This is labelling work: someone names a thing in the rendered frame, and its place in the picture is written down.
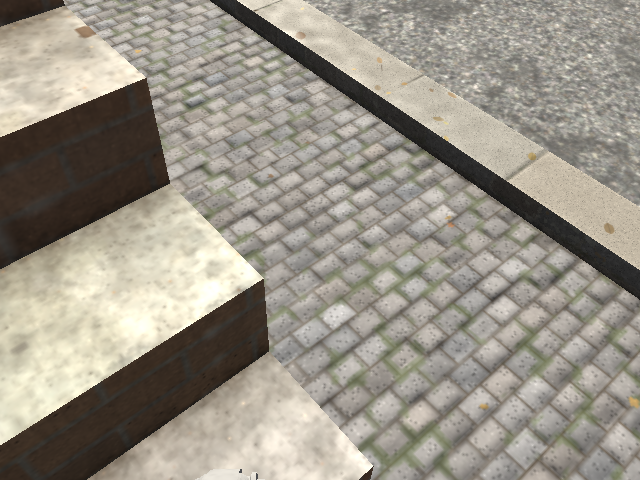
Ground stairs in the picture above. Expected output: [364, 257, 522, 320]
[0, 0, 374, 480]

